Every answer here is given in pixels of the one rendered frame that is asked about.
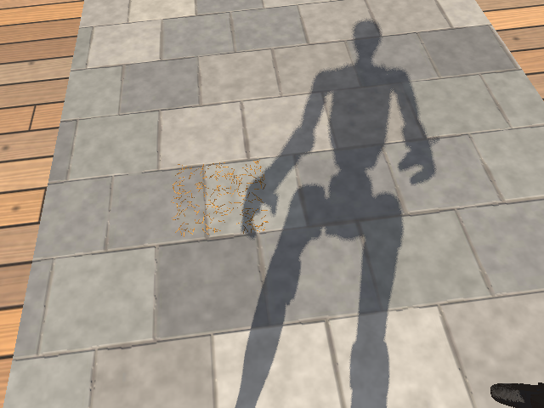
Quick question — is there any right robot hand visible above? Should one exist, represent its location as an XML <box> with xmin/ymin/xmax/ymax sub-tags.
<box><xmin>490</xmin><ymin>382</ymin><xmax>544</xmax><ymax>408</ymax></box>

